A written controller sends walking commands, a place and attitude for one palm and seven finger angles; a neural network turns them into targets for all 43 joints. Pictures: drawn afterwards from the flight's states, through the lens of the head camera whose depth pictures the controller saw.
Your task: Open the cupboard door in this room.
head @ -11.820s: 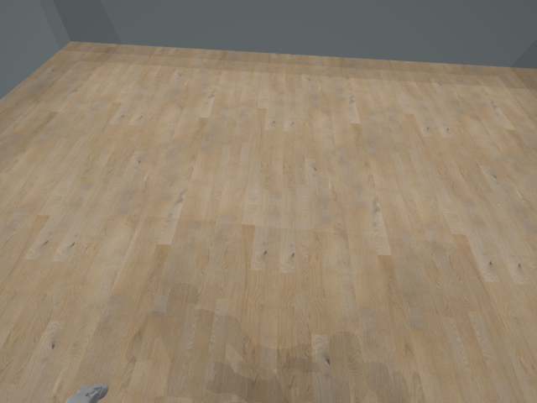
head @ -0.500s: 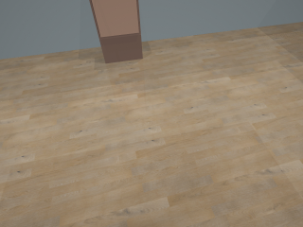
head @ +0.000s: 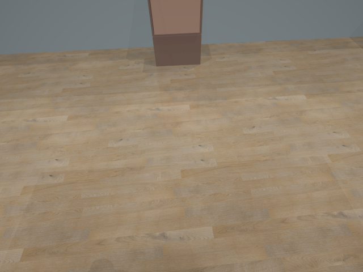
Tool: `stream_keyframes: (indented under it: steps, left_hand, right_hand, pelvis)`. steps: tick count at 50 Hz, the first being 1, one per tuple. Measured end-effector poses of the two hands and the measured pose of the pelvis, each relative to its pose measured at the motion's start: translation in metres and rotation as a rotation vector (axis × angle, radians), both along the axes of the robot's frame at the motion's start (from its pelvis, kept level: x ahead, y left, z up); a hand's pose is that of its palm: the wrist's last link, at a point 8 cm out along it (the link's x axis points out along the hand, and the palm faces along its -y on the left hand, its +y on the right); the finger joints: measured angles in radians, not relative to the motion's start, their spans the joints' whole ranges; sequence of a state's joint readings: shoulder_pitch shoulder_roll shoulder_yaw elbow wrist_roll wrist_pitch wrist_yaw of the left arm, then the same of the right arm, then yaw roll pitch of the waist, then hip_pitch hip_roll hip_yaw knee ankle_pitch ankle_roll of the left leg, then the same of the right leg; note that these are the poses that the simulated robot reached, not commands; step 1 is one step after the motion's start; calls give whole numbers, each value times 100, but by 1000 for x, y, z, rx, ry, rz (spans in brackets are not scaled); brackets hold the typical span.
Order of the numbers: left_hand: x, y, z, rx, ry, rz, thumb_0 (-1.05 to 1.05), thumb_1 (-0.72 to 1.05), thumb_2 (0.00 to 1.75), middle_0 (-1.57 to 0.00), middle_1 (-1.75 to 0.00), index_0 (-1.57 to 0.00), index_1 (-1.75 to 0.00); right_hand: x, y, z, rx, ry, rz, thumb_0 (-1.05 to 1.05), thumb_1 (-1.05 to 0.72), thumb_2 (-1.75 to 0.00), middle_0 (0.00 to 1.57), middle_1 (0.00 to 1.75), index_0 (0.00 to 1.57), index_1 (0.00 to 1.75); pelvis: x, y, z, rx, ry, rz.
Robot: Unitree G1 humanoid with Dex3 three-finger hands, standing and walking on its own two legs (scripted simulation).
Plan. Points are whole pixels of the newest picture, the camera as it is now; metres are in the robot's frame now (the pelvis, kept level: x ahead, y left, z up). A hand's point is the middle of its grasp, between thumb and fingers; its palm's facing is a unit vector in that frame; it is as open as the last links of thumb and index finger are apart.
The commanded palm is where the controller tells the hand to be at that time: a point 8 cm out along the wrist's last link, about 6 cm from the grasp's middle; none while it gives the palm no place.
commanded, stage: turn or walk to find it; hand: left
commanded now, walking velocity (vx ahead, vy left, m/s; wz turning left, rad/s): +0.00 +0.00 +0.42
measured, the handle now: out of the picture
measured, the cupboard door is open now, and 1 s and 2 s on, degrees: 0 0 0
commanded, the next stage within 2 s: stand and wait in 1.40 s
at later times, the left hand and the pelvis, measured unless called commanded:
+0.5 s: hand out of the picture -0.06 +0.24 -0.18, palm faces +0.27 -0.93 -0.25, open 7.4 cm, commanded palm none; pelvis -0.04 +0.02 +0.00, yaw +13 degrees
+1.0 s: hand out of the picture -0.06 +0.18 -0.14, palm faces +0.45 -0.85 -0.27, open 7.4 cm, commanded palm none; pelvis -0.04 -0.02 +0.01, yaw +27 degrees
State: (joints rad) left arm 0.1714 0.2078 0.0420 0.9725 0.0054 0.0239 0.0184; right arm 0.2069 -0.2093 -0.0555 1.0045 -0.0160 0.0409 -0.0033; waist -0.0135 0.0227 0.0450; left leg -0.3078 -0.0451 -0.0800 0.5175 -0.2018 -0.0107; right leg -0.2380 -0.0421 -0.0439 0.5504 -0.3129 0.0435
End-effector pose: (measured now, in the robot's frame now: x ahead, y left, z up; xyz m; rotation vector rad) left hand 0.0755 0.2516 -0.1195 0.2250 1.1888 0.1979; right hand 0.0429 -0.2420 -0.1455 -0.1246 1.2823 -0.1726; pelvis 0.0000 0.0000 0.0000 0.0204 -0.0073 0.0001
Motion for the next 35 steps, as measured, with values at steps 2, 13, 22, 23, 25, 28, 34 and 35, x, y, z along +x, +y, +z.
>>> stream_keyframes:
  steps: [2,13,22,23,25,28,34,35]
  left_hand:
    - [-6,-8,4,6,-24,11,0,91,90,-20,-30,-20,-30]
    - [-66,-19,7,-24,19,121,0,91,90,-21,-30,-20,-30]
    - [-136,21,-28,-63,112,262,0,91,90,-21,-30,-20,-30]
    - [-143,26,-29,-60,132,272,0,91,90,-21,-30,-20,-30]
    - [-152,33,-27,-56,160,292,0,91,90,-20,-30,-20,-30]
    - [-155,40,-19,-51,144,314,0,91,90,-20,-30,-20,-30]
    - [-142,39,-4,-24,63,330,0,91,90,-20,-30,-19,-30]
    - [-139,37,-2,-19,49,331,0,91,90,-20,-30,-19,-30]
  right_hand:
    - [-2,-9,-4,3,6,14,1,-90,-90,20,30,20,30]
    - [3,-23,9,-24,54,121,1,-91,-90,19,30,20,30]
    - [41,24,12,-71,-21,270,1,-91,-90,19,30,20,30]
    - [44,31,15,-70,-37,281,1,-91,-90,19,30,20,30]
    - [48,41,20,-67,-59,299,1,-90,-90,19,30,20,30]
    - [50,53,25,-56,-65,326,1,-90,-90,20,30,20,30]
    - [51,57,20,-19,-60,360,0,-90,-90,20,30,20,30]
    - [51,55,18,-13,-58,364,0,-90,-90,20,30,20,30]
  pelvis:
    - [-6,-5,-1,-6,-9,25]
    - [-20,-9,9,17,-9,136]
    - [-35,21,-8,-7,2,220]
    - [-36,22,-7,-4,0,220]
    - [-39,25,-3,-12,-1,233]
    - [-41,27,4,-22,-1,257]
    - [-44,21,7,-18,1,301]
    - [-45,19,7,-16,2,311]
